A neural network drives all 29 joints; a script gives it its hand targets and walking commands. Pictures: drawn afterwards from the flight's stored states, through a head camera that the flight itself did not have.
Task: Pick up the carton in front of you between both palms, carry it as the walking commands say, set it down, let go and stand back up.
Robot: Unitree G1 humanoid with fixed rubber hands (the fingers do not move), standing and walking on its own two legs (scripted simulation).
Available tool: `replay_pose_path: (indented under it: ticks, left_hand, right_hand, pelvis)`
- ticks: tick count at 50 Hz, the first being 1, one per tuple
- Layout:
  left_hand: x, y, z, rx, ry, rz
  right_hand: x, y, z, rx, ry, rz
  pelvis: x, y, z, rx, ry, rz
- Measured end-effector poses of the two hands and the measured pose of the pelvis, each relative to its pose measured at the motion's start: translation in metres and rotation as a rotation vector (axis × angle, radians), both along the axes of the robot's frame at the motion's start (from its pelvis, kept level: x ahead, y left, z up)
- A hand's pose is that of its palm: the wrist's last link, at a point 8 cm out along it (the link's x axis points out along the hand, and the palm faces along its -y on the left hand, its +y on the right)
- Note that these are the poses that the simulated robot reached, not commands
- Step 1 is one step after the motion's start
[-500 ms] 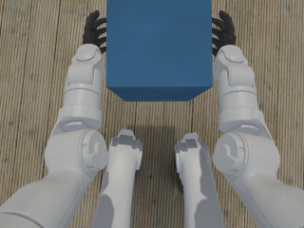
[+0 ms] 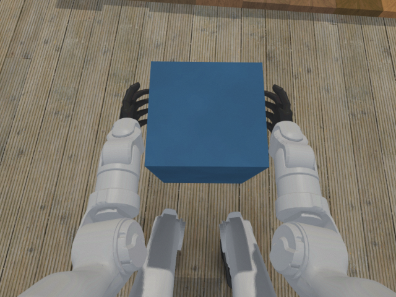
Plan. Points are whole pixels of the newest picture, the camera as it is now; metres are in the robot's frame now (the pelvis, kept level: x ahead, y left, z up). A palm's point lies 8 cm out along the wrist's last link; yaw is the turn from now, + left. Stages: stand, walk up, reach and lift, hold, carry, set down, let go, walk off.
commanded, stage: reach and lift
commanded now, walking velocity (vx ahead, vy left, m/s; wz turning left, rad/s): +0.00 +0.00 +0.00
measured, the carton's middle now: (204, 133) +0.45 +0.01 -0.11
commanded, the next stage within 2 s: hold in 1.84 s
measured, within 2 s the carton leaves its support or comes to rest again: neither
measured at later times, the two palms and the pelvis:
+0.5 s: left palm (103, 109) +0.39 +0.15 +0.11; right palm (329, 114) +0.39 -0.15 +0.12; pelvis +0.06 +0.00 +0.14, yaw +0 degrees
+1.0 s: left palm (61, 99) +0.35 +0.15 +0.21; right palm out of the picture +0.35 -0.15 +0.21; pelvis +0.06 +0.00 +0.19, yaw +1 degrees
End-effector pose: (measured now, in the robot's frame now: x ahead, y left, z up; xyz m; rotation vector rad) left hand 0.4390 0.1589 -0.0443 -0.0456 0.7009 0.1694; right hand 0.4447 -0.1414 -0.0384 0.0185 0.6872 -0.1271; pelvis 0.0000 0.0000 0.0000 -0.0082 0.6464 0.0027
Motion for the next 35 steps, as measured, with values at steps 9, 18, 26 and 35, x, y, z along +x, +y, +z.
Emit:
replay_pose_path:
  ticks: [9, 18, 26, 35]
  left_hand:
    - [-0.018, -0.003, 0.058, 0.003, 0.005, -0.006]
    - [-0.034, -0.005, 0.113, 0.004, -0.002, -0.008]
    - [-0.050, -0.007, 0.162, 0.006, -0.004, -0.013]
    - [-0.066, -0.007, 0.213, 0.004, -0.018, -0.018]
  right_hand:
    - [-0.021, -0.003, 0.055, 0.002, 0.005, -0.005]
    - [-0.038, -0.005, 0.110, 0.007, -0.002, -0.009]
    - [-0.053, -0.008, 0.161, 0.003, -0.003, -0.008]
    - [-0.070, -0.008, 0.214, -0.013, -0.018, -0.002]
  pelvis:
    - [0.019, -0.001, 0.053, 0.004, -0.094, -0.001]
    - [0.039, -0.002, 0.101, 0.008, -0.214, 0.002]
    - [0.058, -0.004, 0.142, 0.011, -0.346, 0.003]
    - [0.071, -0.005, 0.174, 0.012, -0.512, 0.008]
